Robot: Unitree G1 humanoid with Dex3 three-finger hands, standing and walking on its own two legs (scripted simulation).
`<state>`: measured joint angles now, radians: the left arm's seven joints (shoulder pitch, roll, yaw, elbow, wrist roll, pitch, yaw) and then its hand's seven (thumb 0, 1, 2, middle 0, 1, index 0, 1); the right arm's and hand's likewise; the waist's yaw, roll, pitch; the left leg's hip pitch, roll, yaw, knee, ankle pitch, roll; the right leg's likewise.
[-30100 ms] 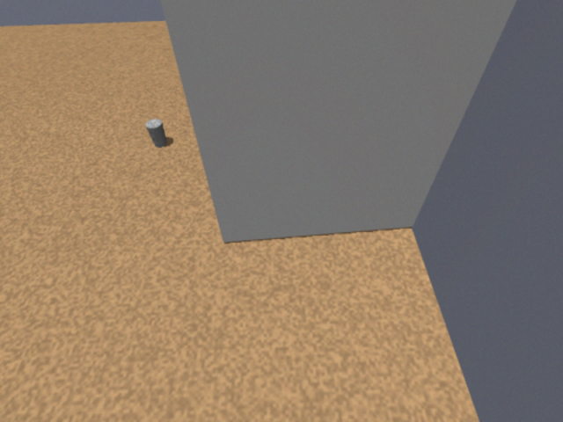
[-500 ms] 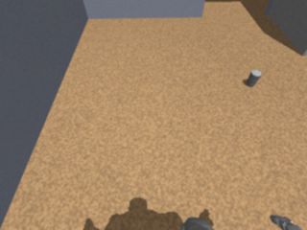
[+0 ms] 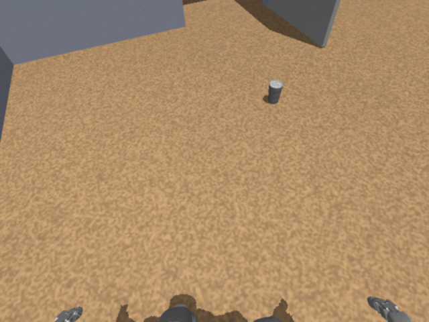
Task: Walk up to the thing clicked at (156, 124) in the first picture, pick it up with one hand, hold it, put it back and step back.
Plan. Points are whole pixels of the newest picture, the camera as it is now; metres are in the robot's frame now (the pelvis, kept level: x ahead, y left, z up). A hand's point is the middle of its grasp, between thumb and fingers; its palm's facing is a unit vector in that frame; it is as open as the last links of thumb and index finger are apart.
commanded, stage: walk up
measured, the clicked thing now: (274, 92) +1.48 -0.41 -0.67
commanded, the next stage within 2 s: stand in 1.38 s
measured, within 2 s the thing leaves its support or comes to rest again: neither
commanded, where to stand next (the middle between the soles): +0.04 -0.01 m, yaw -25 degrees
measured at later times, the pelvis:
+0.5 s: pelvis -0.01 -0.01 -0.01, yaw -17 degrees
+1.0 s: pelvis -0.02 +0.01 +0.01, yaw -24 degrees
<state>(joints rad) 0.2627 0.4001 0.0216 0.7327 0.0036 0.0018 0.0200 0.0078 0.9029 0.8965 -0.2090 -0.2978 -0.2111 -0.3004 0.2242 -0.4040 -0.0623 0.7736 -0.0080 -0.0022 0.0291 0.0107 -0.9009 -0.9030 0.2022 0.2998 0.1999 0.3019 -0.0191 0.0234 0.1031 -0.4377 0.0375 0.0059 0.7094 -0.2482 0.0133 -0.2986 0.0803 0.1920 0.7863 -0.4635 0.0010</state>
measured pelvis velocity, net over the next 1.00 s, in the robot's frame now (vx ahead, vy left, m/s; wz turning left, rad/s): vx -0.02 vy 0.01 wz -0.42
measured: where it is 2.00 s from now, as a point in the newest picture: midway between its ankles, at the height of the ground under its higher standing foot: outside the picture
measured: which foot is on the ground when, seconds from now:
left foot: down 0.00-0.30, up 0.32-0.60, down 0.62-1.00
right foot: down 0.00-0.02, up 0.04-0.26, down 0.28-1.00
